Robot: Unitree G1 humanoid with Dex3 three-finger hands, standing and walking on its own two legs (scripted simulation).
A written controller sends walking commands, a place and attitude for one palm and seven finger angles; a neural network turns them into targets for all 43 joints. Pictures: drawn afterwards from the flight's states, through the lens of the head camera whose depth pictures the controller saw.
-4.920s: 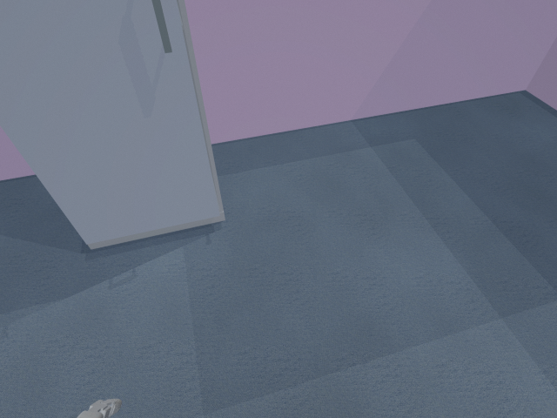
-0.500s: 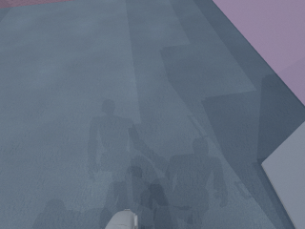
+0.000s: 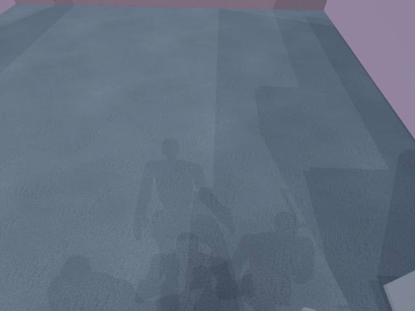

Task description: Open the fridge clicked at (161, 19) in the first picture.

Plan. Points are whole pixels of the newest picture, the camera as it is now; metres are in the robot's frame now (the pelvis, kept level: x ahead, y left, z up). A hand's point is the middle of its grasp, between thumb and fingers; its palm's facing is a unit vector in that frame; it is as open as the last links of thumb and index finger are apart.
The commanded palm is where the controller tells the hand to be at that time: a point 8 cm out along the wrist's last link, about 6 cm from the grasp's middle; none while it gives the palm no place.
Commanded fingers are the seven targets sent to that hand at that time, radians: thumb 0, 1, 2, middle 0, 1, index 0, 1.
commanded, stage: turn to face it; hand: right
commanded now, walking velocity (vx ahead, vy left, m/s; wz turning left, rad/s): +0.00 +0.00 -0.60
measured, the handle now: out of the picture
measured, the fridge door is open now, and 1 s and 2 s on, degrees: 0 0 0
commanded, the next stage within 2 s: none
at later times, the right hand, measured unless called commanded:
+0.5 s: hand out of the picture +0.05 -0.21 -0.15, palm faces +0.28 +0.91 -0.30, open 7.4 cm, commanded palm none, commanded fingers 0.00 -0.90 -0.90 0.20 0.30 0.20 0.30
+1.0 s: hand out of the picture -0.13 -0.21 -0.18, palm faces +0.60 +0.76 -0.25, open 7.4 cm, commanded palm none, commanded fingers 0.00 -0.90 -0.90 0.20 0.30 0.20 0.30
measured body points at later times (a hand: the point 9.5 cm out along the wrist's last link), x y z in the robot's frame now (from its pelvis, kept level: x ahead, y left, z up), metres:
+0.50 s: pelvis +0.00 +0.02 +0.00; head +0.04 +0.03 +0.45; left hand +0.10 +0.27 -0.16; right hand +0.04 -0.26 -0.12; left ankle +0.02 +0.15 -0.73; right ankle +0.02 -0.11 -0.72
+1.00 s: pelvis -0.03 +0.00 +0.00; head -0.02 -0.05 +0.45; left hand +0.22 +0.14 -0.11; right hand -0.16 -0.25 -0.16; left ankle +0.03 +0.15 -0.66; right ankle -0.07 -0.09 -0.73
